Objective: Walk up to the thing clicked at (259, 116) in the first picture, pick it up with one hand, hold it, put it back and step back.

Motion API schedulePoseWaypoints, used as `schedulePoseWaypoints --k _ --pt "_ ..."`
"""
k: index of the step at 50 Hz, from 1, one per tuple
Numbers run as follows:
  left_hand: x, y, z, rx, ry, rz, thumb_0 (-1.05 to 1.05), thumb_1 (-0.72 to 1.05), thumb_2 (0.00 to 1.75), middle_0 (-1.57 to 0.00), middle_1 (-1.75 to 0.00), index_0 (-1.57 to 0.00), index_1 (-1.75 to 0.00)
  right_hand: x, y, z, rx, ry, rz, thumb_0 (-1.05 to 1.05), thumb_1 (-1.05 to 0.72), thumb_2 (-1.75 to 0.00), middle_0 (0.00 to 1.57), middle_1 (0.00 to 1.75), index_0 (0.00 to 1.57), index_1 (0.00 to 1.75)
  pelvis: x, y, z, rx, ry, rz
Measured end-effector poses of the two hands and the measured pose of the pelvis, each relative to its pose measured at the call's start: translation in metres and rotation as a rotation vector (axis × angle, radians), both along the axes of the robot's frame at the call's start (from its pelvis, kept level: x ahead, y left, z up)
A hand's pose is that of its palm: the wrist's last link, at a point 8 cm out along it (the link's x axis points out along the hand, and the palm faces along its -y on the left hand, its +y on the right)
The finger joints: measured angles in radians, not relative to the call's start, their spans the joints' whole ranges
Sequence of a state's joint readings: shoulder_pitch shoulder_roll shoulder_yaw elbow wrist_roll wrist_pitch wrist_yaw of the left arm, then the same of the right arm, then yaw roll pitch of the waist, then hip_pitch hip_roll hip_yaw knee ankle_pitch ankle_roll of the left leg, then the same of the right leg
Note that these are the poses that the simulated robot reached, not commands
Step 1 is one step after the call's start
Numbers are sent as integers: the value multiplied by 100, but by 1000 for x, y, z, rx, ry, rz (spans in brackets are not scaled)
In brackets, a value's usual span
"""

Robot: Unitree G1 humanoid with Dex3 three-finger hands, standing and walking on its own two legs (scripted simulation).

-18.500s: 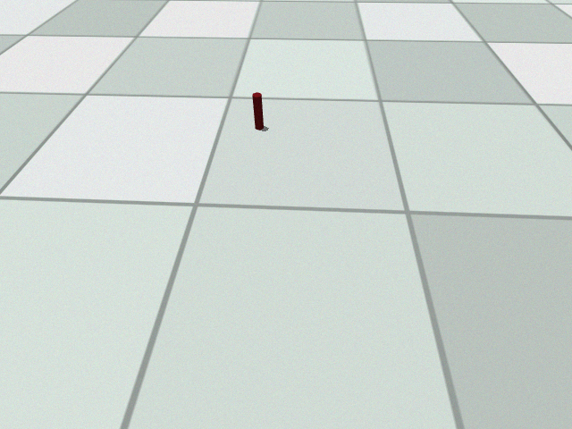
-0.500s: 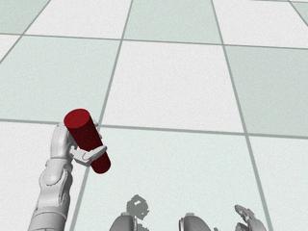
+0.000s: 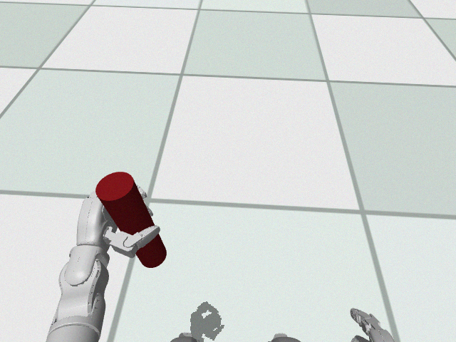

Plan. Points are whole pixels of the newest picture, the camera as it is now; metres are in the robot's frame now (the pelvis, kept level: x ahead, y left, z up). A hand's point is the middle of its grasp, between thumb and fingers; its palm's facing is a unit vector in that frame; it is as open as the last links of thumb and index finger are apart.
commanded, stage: hold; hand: left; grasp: from the side
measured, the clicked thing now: (137, 226) +0.32 +0.17 +0.02
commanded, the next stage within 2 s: none
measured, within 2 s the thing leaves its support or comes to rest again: neither
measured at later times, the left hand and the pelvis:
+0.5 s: hand (129, 215) +0.32 +0.18 +0.06, palm faces +0.00 -1.00 -0.01, open 8.9 cm; pelvis +0.00 +0.00 +0.01, yaw +0 degrees
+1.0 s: hand (126, 221) +0.31 +0.18 +0.07, palm faces +0.00 -1.00 -0.01, open 8.9 cm; pelvis -0.01 +0.00 +0.02, yaw +0 degrees
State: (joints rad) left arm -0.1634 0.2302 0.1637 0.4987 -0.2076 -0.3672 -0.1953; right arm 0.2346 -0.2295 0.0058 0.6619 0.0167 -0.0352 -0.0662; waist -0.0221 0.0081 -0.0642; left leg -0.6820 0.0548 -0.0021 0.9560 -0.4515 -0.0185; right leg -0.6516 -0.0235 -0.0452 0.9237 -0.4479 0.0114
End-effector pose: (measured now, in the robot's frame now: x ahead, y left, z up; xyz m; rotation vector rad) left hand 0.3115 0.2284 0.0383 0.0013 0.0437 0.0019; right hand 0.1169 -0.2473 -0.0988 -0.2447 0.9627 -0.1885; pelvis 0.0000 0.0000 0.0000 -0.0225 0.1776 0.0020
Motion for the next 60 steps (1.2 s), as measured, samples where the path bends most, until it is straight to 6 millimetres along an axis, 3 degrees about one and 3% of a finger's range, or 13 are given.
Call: schedulePoseWaypoints --k 32,48,60 --pt "-10 2 28 13 -29 -11 2 -40 111 -90 -125 -87 -123 -2 7 17 13 -29 -10 1 -93 -90 20 30 20 30 -1 4 15 1 -76 -2" --pt "-23 0 27 3 -29 -2 2 -39 110 -90 -125 -87 -124 -7 6 22 17 -43 0 1 -92 -90 20 30 20 30 -8 4 18 3 -94 -3" --pt "-22 2 31 3 -32 0 2 -39 110 -90 -125 -87 -124 -9 6 22 28 -50 0 1 -92 -90 20 30 20 30 -10 3 19 5 -99 -1"
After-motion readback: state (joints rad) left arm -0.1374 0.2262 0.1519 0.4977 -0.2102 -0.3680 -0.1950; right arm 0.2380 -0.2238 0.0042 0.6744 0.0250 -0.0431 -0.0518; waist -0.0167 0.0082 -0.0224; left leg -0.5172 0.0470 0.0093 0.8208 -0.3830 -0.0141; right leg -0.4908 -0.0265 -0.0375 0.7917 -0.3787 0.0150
